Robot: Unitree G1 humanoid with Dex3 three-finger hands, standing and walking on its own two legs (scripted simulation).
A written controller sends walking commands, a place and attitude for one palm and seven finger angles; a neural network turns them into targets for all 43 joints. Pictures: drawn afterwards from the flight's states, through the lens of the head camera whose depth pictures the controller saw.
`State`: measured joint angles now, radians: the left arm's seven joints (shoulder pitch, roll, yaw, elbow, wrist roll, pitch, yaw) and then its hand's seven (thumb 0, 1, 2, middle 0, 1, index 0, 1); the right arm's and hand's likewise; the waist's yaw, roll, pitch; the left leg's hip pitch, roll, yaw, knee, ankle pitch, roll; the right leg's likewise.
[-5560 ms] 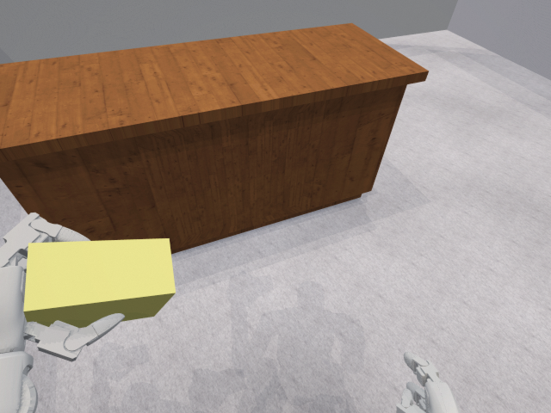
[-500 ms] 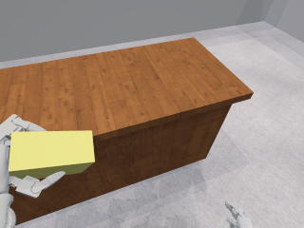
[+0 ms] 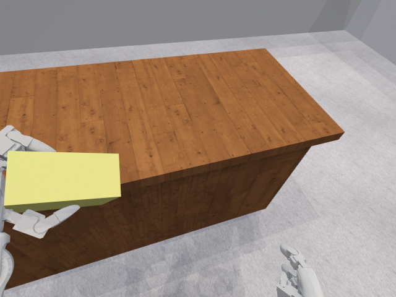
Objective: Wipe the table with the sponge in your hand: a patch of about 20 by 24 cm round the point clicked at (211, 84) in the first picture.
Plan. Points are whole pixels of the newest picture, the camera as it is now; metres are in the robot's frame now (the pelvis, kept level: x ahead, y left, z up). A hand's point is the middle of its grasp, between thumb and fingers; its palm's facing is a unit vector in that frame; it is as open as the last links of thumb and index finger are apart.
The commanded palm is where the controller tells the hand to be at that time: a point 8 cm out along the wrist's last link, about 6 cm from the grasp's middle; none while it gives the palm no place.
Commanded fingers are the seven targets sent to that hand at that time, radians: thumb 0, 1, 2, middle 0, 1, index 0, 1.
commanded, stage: shuffle to correct the standing spot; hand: left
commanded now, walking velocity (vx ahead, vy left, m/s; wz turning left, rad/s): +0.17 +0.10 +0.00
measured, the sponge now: (80, 182) +0.24 +0.22 +0.14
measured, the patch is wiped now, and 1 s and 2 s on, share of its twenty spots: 0.00 0.00 0.00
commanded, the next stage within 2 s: come to a stop and stand still in 1.30 s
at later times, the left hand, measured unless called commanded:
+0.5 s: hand (50, 155) +0.27 +0.27 +0.16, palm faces +0.39 -0.83 -0.40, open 10.7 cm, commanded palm +0.21 +0.31 +0.18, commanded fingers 0.00 0.10 1.30 -1.20 -1.60 -1.20 -1.60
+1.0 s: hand (26, 159) +0.26 +0.31 +0.15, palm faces +0.42 -0.83 -0.38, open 10.7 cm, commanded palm +0.21 +0.34 +0.18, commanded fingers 0.00 0.10 1.30 -1.20 -1.60 -1.20 -1.60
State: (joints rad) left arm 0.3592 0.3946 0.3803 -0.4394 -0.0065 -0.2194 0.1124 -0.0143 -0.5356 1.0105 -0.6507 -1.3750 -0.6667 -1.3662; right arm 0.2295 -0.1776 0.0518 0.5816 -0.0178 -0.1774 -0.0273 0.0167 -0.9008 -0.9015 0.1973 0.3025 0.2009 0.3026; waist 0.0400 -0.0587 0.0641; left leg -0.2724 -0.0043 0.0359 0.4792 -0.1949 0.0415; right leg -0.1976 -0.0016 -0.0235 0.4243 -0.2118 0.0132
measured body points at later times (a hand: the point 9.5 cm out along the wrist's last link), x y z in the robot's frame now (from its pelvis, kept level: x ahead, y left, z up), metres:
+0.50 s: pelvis +0.06 +0.02 -0.02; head +0.08 +0.05 +0.43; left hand +0.25 +0.32 +0.18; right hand +0.24 -0.20 -0.09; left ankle +0.04 +0.09 -0.74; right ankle +0.01 -0.13 -0.74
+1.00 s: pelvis +0.06 +0.06 -0.01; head +0.06 +0.07 +0.44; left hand +0.24 +0.35 +0.17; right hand +0.21 -0.20 -0.09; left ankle +0.10 +0.20 -0.73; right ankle +0.07 -0.07 -0.74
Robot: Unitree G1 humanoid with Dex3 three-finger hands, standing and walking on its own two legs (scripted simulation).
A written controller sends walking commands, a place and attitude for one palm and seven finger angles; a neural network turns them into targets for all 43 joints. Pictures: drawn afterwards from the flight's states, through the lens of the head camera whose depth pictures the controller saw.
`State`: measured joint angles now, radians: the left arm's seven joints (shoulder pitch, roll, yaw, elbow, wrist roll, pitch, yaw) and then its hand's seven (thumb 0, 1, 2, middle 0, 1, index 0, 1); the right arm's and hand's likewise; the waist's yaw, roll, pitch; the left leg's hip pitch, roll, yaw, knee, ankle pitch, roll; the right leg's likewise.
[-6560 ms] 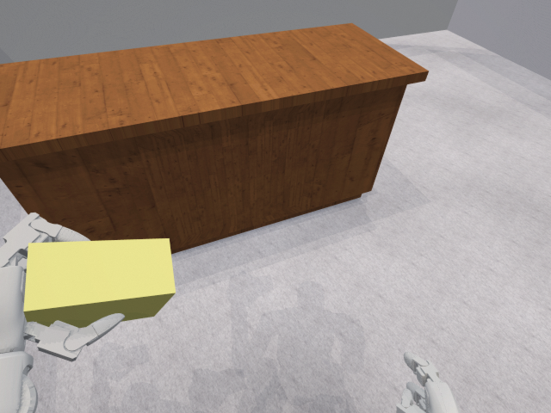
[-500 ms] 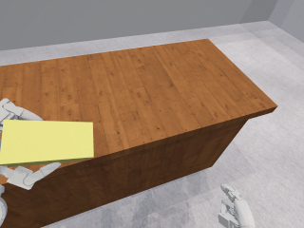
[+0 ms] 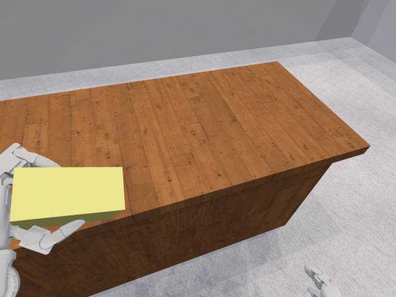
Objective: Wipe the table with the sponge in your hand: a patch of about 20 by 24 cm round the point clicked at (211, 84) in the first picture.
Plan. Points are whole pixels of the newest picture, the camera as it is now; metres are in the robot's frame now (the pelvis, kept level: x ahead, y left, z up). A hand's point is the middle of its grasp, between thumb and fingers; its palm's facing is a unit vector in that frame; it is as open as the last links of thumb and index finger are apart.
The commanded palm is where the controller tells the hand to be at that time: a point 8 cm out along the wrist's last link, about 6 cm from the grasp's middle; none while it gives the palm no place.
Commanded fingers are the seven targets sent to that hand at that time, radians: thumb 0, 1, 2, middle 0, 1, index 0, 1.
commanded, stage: shuffle to correct the standing spot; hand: left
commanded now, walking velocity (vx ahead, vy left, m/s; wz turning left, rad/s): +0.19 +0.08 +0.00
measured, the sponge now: (85, 197) +0.23 +0.20 +0.14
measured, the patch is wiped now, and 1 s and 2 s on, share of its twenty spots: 0.00 0.00 0.00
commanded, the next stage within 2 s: come to a stop and stand still in 0.30 s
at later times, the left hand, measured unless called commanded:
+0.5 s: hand (11, 168) +0.26 +0.32 +0.16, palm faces +0.43 -0.83 -0.35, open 10.7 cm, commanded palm +0.20 +0.34 +0.19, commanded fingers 0.00 0.10 1.30 -1.20 -1.60 -1.20 -1.60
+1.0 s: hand (40, 154) +0.29 +0.29 +0.16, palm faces +0.35 -0.86 -0.36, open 10.7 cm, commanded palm +0.23 +0.33 +0.19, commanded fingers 0.00 0.10 1.30 -1.20 -1.60 -1.20 -1.60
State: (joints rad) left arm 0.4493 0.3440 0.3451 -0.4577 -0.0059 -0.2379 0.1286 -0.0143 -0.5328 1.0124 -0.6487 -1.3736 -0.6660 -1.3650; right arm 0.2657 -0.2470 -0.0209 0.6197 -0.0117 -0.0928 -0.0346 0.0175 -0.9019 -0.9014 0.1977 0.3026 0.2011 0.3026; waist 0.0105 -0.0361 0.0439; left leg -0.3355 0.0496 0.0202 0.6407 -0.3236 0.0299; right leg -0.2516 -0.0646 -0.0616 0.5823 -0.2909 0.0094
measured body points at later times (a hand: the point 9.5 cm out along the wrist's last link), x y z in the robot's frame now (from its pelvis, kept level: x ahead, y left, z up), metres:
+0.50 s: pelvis +0.03 +0.07 -0.01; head +0.04 +0.09 +0.44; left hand +0.23 +0.36 +0.18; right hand +0.21 -0.17 -0.08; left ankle +0.10 +0.17 -0.73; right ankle +0.04 -0.06 -0.70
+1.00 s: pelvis +0.07 +0.06 +0.01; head +0.07 +0.07 +0.46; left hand +0.26 +0.33 +0.18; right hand +0.23 -0.18 -0.06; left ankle +0.10 +0.17 -0.73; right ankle +0.09 -0.04 -0.73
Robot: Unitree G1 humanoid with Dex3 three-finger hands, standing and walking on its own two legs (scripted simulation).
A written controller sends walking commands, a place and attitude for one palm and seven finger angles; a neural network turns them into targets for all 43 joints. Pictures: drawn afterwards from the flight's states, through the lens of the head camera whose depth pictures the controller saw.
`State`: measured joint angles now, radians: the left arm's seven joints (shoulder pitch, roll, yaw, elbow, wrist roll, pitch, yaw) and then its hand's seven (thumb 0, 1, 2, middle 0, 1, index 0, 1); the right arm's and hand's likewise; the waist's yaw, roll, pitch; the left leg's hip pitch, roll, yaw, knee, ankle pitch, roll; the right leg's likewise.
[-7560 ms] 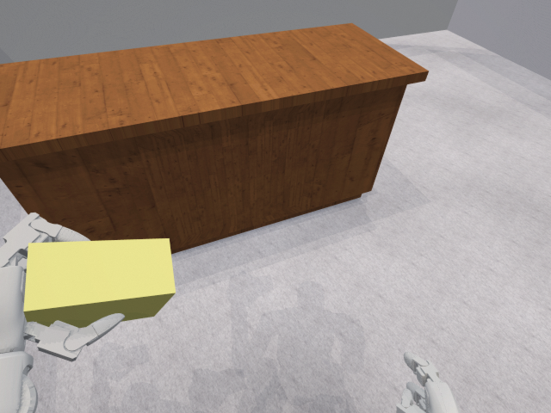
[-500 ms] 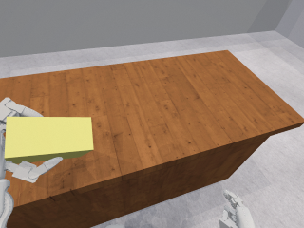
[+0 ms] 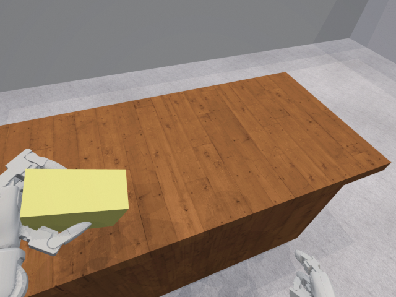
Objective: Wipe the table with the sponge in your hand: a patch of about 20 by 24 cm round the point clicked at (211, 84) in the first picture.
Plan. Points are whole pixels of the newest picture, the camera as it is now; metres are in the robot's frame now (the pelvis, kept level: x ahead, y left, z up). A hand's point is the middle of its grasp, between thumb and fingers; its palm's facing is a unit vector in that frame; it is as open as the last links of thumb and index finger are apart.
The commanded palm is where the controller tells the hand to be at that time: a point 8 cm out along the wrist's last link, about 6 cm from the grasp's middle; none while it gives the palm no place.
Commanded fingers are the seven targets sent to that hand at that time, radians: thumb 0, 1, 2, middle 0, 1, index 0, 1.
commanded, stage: come to a stop and stand still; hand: left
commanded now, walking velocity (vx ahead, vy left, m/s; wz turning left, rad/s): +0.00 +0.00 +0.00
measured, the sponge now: (91, 201) +0.23 +0.20 +0.13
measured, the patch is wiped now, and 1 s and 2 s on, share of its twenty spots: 0.00 0.00 0.00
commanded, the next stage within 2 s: look again from close up in 1.30 s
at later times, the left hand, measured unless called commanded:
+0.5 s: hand (31, 194) +0.24 +0.30 +0.13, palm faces +0.37 -0.83 -0.41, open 10.6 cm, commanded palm +0.17 +0.32 +0.17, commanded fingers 0.00 0.10 1.30 -1.20 -1.60 -1.20 -1.60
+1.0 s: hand (20, 217) +0.19 +0.28 +0.15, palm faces +0.38 -0.86 -0.35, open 10.6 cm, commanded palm +0.13 +0.31 +0.17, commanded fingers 0.00 0.10 1.30 -1.20 -1.60 -1.20 -1.60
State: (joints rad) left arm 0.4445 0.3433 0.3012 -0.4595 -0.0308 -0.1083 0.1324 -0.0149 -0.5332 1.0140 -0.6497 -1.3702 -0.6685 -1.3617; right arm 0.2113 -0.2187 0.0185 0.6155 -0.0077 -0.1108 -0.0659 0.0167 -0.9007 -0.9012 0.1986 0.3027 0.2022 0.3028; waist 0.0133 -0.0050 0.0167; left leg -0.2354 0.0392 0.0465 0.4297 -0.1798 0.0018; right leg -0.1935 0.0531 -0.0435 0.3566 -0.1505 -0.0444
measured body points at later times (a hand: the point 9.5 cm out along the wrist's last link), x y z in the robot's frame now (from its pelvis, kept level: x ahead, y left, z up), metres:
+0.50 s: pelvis +0.03 +0.03 -0.01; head +0.07 +0.07 +0.44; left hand +0.21 +0.34 +0.15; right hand +0.21 -0.20 -0.08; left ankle +0.03 +0.12 -0.74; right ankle +0.03 -0.09 -0.74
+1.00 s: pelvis -0.01 +0.02 +0.00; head +0.00 +0.05 +0.45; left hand +0.16 +0.32 +0.17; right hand +0.18 -0.19 -0.07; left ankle +0.03 +0.12 -0.74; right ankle +0.03 -0.09 -0.74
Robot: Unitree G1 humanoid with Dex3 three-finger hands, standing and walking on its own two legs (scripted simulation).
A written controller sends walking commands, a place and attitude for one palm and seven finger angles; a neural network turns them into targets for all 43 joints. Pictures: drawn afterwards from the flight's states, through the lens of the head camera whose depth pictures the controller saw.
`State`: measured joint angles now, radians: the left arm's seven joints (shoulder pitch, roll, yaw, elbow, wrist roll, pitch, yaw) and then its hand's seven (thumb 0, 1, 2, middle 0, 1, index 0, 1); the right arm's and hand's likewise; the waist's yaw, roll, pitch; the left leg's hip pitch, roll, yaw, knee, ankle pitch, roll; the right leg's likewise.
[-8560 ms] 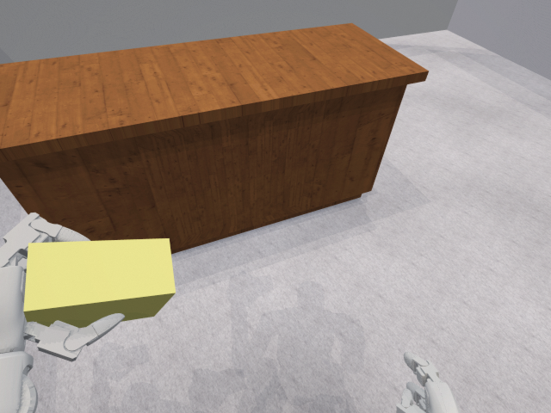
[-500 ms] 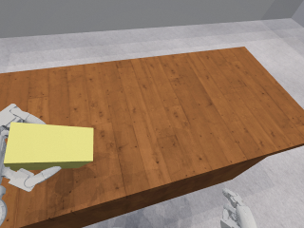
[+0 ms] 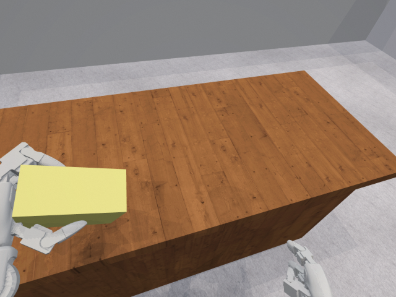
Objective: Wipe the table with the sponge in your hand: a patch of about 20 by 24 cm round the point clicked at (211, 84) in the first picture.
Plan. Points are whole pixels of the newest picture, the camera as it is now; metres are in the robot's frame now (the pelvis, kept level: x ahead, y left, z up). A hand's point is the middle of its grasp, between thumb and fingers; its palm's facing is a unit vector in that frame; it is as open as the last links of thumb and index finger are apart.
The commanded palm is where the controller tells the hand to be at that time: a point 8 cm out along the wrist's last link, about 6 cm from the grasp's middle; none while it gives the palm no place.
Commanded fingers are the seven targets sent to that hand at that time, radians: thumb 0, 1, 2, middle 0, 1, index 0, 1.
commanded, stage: come to a stop and stand still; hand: left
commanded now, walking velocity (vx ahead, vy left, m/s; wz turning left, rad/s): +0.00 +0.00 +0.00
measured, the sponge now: (89, 198) +0.23 +0.20 +0.13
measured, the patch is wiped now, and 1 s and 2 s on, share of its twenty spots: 0.00 0.00 0.00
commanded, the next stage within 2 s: look again from close up in 0.30 s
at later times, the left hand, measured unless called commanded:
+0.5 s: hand (53, 201) +0.21 +0.23 +0.16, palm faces +0.33 -0.87 -0.37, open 10.6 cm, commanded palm +0.16 +0.27 +0.18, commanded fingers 0.00 0.10 1.30 -1.20 -1.60 -1.20 -1.60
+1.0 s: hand (64, 190) +0.23 +0.23 +0.16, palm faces +0.33 -0.88 -0.35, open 10.6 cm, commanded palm +0.18 +0.26 +0.18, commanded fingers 0.00 0.10 1.30 -1.20 -1.60 -1.20 -1.60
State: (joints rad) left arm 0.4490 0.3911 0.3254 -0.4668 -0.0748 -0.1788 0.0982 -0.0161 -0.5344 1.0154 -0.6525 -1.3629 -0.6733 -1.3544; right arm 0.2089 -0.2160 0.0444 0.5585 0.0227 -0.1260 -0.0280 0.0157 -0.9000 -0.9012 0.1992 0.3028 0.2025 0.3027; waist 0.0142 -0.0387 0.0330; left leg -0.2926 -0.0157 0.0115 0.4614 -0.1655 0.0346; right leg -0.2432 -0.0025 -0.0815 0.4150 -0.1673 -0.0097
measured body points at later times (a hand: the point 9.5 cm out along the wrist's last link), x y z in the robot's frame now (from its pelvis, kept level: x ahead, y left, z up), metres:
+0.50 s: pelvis -0.01 +0.00 +0.00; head -0.01 +0.01 +0.45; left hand +0.19 +0.28 +0.18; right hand +0.16 -0.23 -0.07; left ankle +0.05 +0.09 -0.74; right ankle +0.03 -0.11 -0.74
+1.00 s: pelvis +0.00 -0.01 +0.00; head +0.00 +0.00 +0.45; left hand +0.20 +0.27 +0.18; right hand +0.18 -0.23 -0.06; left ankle +0.05 +0.09 -0.74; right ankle +0.03 -0.11 -0.74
